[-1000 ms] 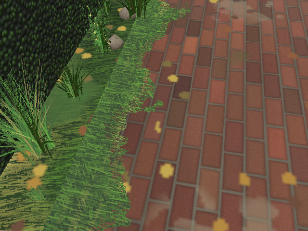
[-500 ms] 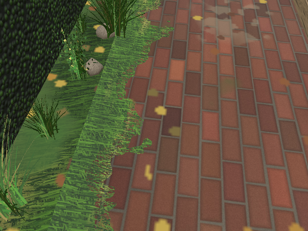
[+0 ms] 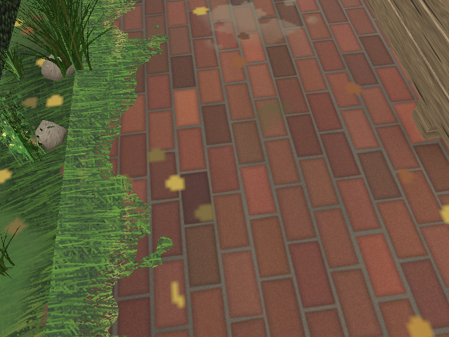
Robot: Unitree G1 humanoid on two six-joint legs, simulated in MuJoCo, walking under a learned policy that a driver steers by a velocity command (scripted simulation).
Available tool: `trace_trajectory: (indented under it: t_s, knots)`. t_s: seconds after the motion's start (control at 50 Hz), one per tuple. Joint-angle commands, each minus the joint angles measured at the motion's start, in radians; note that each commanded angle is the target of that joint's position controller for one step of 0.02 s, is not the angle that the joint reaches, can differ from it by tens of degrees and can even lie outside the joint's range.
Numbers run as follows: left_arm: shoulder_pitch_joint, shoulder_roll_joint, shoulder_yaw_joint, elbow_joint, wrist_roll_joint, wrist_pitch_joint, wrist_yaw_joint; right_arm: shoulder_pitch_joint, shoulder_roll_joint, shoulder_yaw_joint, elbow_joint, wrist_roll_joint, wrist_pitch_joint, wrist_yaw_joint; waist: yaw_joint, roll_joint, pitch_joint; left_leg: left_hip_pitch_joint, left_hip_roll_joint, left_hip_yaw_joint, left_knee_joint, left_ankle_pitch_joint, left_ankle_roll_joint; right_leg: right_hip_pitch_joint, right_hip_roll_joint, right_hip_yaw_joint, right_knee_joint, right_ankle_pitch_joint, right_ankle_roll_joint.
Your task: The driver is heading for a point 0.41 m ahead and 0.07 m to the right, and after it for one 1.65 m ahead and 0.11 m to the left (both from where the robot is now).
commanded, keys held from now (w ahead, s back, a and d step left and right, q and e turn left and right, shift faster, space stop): e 0.40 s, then w+e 0.22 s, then w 0.18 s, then w+q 0.20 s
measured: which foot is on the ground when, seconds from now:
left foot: up 0.00-0.30, down 0.32-0.78, up 0.80-1.00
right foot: down 0.00-0.32, up 0.34-0.76, down 0.78-1.00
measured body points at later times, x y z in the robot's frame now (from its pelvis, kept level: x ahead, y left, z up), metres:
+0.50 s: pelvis +0.05 +0.06 +0.01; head +0.08 +0.08 +0.46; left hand +0.28 +0.30 -0.09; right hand +0.07 -0.25 -0.08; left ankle +0.09 +0.17 -0.73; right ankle +0.01 -0.07 -0.64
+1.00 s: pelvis +0.15 -0.06 +0.01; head +0.16 -0.09 +0.46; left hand +0.34 +0.15 -0.09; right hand +0.14 -0.37 -0.11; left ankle +0.30 +0.05 -0.65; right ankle +0.05 -0.11 -0.73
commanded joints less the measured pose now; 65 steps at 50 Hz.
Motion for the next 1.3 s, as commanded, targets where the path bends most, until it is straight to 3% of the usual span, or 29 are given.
trace_trajectory:
  t_s: [0.02,0.16,0.22,0.28,0.3,0.32,0.34,0.36,0.38,0.44,0.48,0.56,0.64,0.72,0.76,0.78,0.8,0.82,0.84,0.88,0.92,1.0,1.1,1.18,1.22,1.24,1.26,1.28,1.3]
  knots:
    - [-0.004,0.152,0.039,-0.086,0.009,-0.004,0.02,0.091,-0.085,-0.024,-0.034,-0.005,0.011,-0.014,-0.045,-0.08,-0.201,-0.015,0.012,-0.034,-0.132,0.061,-0.013,0.175,-0.249,0.321,-0.164,0.245,-0.18]
    - [-0.01,0.169,0.045,-0.116,-0.003,0.027,0.048,0.022,-0.084,-0.021,-0.061,0.003,0.015,-0.018,-0.01,-0.143,-0.194,0.027,-0.017,-0.061,-0.362,0.171,-0.043,0.14,-0.204,0.392,-0.178,-0.133,-0.126]
    - [-0.004,0.165,0.044,-0.124,-0.001,0.036,0.048,0.021,-0.092,-0.023,-0.07,0.009,-0.002,-0.008,0.0,-0.173,-0.188,0.069,-0.031,-0.064,-0.464,0.152,-0.031,0.168,-0.202,0.446,-0.159,-0.132,-0.115]
    - [-0.021,0.161,0.04,-0.139,-0.012,0.049,0.051,0.092,-0.103,-0.03,-0.056,0.014,-0.02,0.009,-0.038,-0.184,-0.192,0.197,-0.038,-0.042,-0.688,0.225,0.003,0.175,-0.179,0.476,-0.099,-0.048,-0.082]
    - [-0.012,0.148,0.035,-0.142,-0.018,0.054,0.054,0.135,-0.126,-0.04,-0.045,0.01,-0.022,0.013,-0.055,-0.162,-0.194,0.294,0.005,-0.052,-0.795,0.304,0.026,0.129,-0.142,0.451,-0.056,-0.082,-0.045]
    - [0.028,0.095,0.021,-0.145,-0.015,0.056,0.053,0.158,-0.196,-0.055,-0.047,-0.01,-0.017,0.011,-0.031,0.005,-0.211,0.416,0.21,-0.218,-0.853,0.333,0.097,0.002,-0.053,0.339,0.128,-0.306,0.009]
    - [0.021,0.103,0.028,-0.188,-0.025,0.046,0.049,0.128,-0.259,-0.067,-0.05,-0.044,-0.005,0.009,0.007,0.308,-0.152,0.395,0.383,-0.466,-0.906,0.51,0.263,-0.199,0.097,0.131,0.335,-0.523,0.063]
    - [0.032,0.194,0.052,-0.169,-0.002,0.033,0.042,0.073,-0.197,-0.054,-0.091,-0.049,-0.008,0.005,-0.001,0.228,-0.143,0.356,0.421,-0.471,-0.896,0.559,0.312,-0.216,0.017,0.16,0.549,-0.505,0.1]
    - [0.057,0.216,0.065,-0.141,-0.01,0.036,0.037,0.028,-0.148,-0.042,-0.112,-0.037,-0.007,-0.002,0.015,0.147,-0.143,0.344,0.361,-0.353,-0.867,0.573,0.27,-0.199,0.004,0.151,0.631,-0.438,0.111]
    - [0.079,0.137,0.046,-0.114,-0.017,0.068,0.036,0.044,-0.105,-0.023,-0.114,0.002,0.003,-0.012,-0.006,0.124,-0.114,0.376,0.244,-0.179,-0.896,0.317,0.201,-0.256,-0.038,0.086,0.744,-0.27,0.152]
    - [0.01,0.123,0.035,-0.152,-0.026,0.064,0.025,0.101,-0.122,-0.026,-0.109,0.002,0.007,-0.018,-0.053,0.174,-0.08,0.414,0.234,-0.161,-0.96,0.116,0.204,-0.308,-0.069,0.028,0.67,-0.222,0.163]
    - [-0.075,0.098,0.021,-0.202,-0.02,0.04,0.01,0.192,-0.173,-0.042,-0.1,0.003,-0.008,-0.017,-0.113,0.153,-0.077,0.514,0.292,-0.153,-0.996,0.061,0.221,-0.314,-0.12,0.009,0.484,-0.223,0.165]
    - [-0.074,0.073,0.008,-0.22,-0.016,0.023,0.005,0.185,-0.202,-0.054,-0.087,0.023,-0.036,0.001,-0.104,0.152,-0.04,0.423,0.3,-0.06,-1.024,0.085,0.205,-0.151,-0.141,-0.038,0.285,-0.228,0.117]
    - [0.008,0.07,0.006,-0.187,-0.023,0.015,-0.016,0.174,-0.209,-0.055,-0.065,0.04,-0.038,0.049,-0.045,0.134,-0.035,0.312,0.289,0.005,-0.972,0.104,0.213,0.108,-0.105,-0.099,0.078,-0.213,0.05]
    - [0.169,0.101,0.025,-0.118,-0.025,0.016,-0.009,0.165,-0.157,-0.032,-0.053,0.041,-0.038,0.062,0.041,0.061,-0.09,0.171,0.244,0.076,-0.807,0.185,0.172,0.41,-0.057,-0.121,-0.016,-0.156,0.012]
    - [0.308,0.162,0.047,-0.089,-0.023,0.016,0.002,0.134,-0.086,-0.003,-0.065,0.017,-0.045,0.069,0.109,-0.077,-0.157,0.039,0.165,0.174,-0.515,0.186,0.101,0.604,-0.188,0.07,-0.073,-0.17,-0.028]
    - [0.358,0.302,0.063,-0.107,-0.016,0.008,0.008,0.097,-0.033,0.016,-0.144,-0.008,-0.067,0.072,0.092,-0.351,-0.199,-0.312,0.024,0.171,-0.147,-0.1,0.036,0.768,-0.437,0.554,-0.185,-0.234,-0.182]
    - [0.352,0.251,0.053,-0.105,-0.015,-0.017,0.0,0.076,-0.126,-0.005,-0.142,0.032,-0.085,0.073,0.118,-0.229,-0.203,-0.417,0.047,0.036,0.041,-0.117,0.042,0.703,-0.507,0.667,-0.252,-0.339,-0.276]
    - [0.297,0.193,0.03,-0.107,-0.013,-0.034,-0.002,0.077,-0.162,-0.015,-0.14,0.057,-0.09,0.079,0.082,-0.201,-0.116,-0.456,0.098,0.01,0.071,-0.027,0.068,0.647,-0.475,0.556,-0.255,-0.359,-0.237]
    - [0.184,0.124,0.003,-0.115,-0.008,-0.045,-0.003,0.097,-0.153,-0.015,-0.101,0.034,-0.083,0.082,0.027,-0.125,-0.036,-0.389,0.15,-0.003,-0.014,0.161,0.073,0.504,-0.382,0.343,-0.288,-0.247,-0.156]
    - [0.133,0.112,-0.002,-0.12,0.007,-0.059,0.003,0.14,-0.123,-0.015,-0.076,0.025,-0.068,0.079,-0.011,-0.121,-0.028,-0.297,0.152,0.002,-0.051,0.294,0.052,0.411,-0.332,0.191,-0.325,-0.036,-0.116]
    - [0.159,0.112,0.004,-0.085,0.02,-0.081,0.014,0.096,-0.076,-0.005,-0.099,0.035,-0.05,0.07,-0.002,-0.071,-0.005,-0.285,0.09,-0.042,-0.218,0.457,0.019,0.374,-0.303,0.001,-0.353,0.142,-0.091]
    - [0.181,0.14,0.008,-0.035,0.009,-0.081,0.038,-0.061,-0.021,0.021,-0.169,0.009,-0.063,0.099,0.041,-0.062,0.042,-0.112,0.033,0.074,-0.55,0.647,0.045,0.331,-0.292,-0.145,-0.333,0.384,-0.038]
    - [0.165,0.186,0.02,-0.028,-0.005,-0.04,0.07,0.002,-0.087,-0.005,-0.197,0.008,-0.06,0.128,-0.016,-0.122,-0.063,-0.029,-0.045,0.125,-0.615,0.501,0.093,0.501,-0.32,-0.163,-0.102,0.77,0.007]
    - [0.137,0.193,0.019,-0.047,-0.001,-0.018,0.079,0.211,-0.163,-0.043,-0.155,0.008,-0.057,0.116,-0.122,-0.114,-0.183,0.231,-0.103,0.128,-0.669,0.508,0.138,0.454,-0.28,-0.176,0.214,0.815,0.048]
    - [0.152,0.169,0.006,-0.065,0.009,-0.025,0.075,0.299,-0.216,-0.058,-0.151,0.005,-0.052,0.093,-0.165,-0.021,-0.26,0.474,-0.008,-0.007,-0.695,0.764,0.189,0.27,-0.217,-0.178,0.493,0.507,0.1]
    - [0.32,0.013,-0.037,-0.083,0.059,-0.039,0.05,0.263,-0.303,-0.063,-0.175,-0.012,-0.048,0.075,-0.017,0.267,-0.388,0.841,0.267,-0.359,-0.519,1.306,0.371,-0.119,-0.052,-0.117,0.895,-0.618,0.169]
    - [0.334,0.11,-0.036,-0.076,0.025,-0.059,0.027,0.277,-0.274,-0.058,-0.219,-0.018,-0.044,0.072,-0.084,0.147,-0.644,0.932,0.386,-0.685,-0.662,1.042,0.519,-0.196,0.005,0.112,1.086,-0.643,0.173]
    - [0.195,0.183,-0.015,-0.098,-0.015,-0.062,0.021,0.216,-0.234,-0.054,-0.24,-0.009,-0.034,0.068,-0.118,0.043,-0.524,0.807,0.324,-0.57,-0.746,0.837,0.456,-0.233,-0.054,0.137,1.058,-0.526,0.151]
Keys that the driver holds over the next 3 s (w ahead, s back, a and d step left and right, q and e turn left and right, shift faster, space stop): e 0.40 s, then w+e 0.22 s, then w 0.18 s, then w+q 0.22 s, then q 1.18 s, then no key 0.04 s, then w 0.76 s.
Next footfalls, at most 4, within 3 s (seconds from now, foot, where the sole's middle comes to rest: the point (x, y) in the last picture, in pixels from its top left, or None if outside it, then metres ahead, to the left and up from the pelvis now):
0.32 left None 0.13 0.16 -0.77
0.78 right None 0.09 -0.13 -0.77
1.24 left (280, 312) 0.48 -0.09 -0.77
1.68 right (360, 323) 0.45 -0.32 -0.77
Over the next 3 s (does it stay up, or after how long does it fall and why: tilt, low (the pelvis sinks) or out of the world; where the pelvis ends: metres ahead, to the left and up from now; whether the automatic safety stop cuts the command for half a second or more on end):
stays up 0.60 -0.05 -0.01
